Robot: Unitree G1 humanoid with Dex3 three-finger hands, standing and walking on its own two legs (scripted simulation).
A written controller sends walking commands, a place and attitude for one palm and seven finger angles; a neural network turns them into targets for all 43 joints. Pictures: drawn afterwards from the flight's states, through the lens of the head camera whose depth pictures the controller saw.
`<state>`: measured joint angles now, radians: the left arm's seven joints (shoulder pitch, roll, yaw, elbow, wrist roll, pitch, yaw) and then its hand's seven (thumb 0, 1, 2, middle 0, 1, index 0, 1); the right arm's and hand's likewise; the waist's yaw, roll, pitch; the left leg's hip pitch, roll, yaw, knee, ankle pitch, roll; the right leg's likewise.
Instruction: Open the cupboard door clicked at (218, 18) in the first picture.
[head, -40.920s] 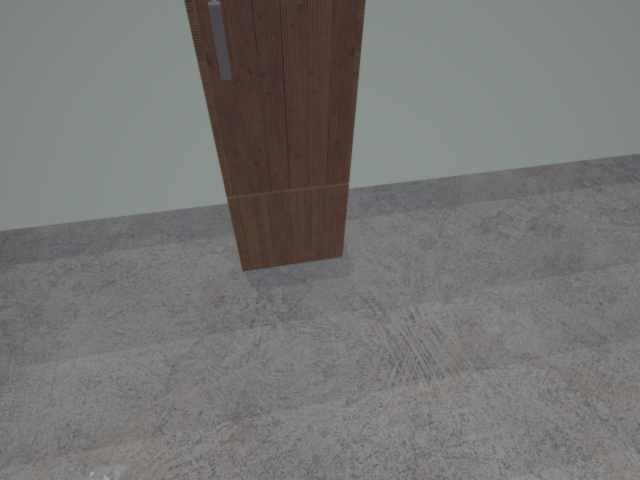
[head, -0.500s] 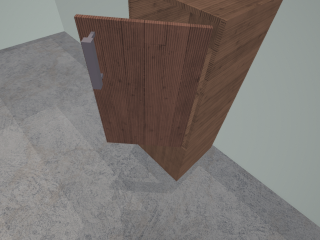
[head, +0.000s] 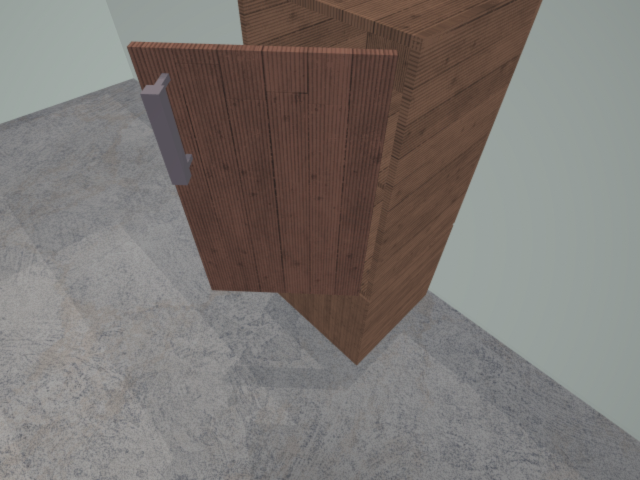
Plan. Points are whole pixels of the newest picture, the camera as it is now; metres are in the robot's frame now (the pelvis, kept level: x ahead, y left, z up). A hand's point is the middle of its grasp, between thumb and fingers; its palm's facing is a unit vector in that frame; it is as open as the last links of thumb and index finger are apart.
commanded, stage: come to a stop and stand still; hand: left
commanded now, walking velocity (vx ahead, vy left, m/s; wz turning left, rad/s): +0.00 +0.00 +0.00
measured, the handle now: (173, 131) +0.56 +0.26 +0.14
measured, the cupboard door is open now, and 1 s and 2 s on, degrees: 43 43 43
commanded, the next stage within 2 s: look again from close up in 0.46 s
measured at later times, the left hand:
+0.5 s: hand out of the picture -0.03 +0.12 -0.17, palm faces +0.07 -0.99 -0.12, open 7.3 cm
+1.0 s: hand out of the picture +0.02 +0.17 -0.17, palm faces +0.08 -0.97 -0.21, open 7.3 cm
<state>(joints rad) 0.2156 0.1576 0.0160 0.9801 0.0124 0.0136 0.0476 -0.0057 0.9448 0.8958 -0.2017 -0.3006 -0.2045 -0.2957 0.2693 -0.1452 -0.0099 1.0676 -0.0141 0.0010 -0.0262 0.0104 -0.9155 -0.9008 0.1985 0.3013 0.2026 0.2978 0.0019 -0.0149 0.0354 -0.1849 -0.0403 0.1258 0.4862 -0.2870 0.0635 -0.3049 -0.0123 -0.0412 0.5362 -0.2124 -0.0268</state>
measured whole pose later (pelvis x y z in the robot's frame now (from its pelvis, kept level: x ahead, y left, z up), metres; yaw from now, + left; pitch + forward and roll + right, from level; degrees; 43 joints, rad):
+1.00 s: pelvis +0.01 -0.01 +0.00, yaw +2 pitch -2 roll +0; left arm 0.30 0.15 -0.01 1.07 0.01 -0.03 0.04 0.01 0.92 0.90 -0.20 -0.30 -0.20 -0.30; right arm 0.34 -0.15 0.02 1.07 -0.01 -0.02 -0.02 0.01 -0.91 -0.90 0.20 0.30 0.20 0.30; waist 0.00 0.01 -0.01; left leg -0.15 -0.04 0.08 0.45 -0.27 0.05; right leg -0.24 -0.01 -0.09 0.47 -0.20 -0.04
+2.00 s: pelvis +0.03 -0.01 -0.03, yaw +5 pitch +8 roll -2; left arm 0.37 0.32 0.31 -0.03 -0.37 -0.26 -0.39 0.00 0.08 0.54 -0.26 -0.83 -0.26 -0.83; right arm 0.30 -0.24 0.05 0.59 0.05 -0.26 -0.05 0.02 -0.90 -0.90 0.20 0.30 0.21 0.30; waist 0.00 0.04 -0.09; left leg -0.49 -0.01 0.02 0.82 -0.47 0.04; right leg -0.54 0.02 -0.12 0.76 -0.37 -0.05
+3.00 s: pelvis +0.03 +0.00 +0.00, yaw +5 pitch +0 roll -1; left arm -0.14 0.47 0.46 0.25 -0.34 0.05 -0.51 -0.01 -0.50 0.30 -0.30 -1.20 -0.30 -1.20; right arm 0.26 -0.29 0.07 0.60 0.07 -0.21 -0.09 0.02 -0.90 -0.90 0.20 0.30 0.21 0.30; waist 0.03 0.04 -0.04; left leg -0.20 -0.03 0.03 0.52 -0.33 0.05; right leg -0.25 0.01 -0.10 0.49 -0.25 -0.04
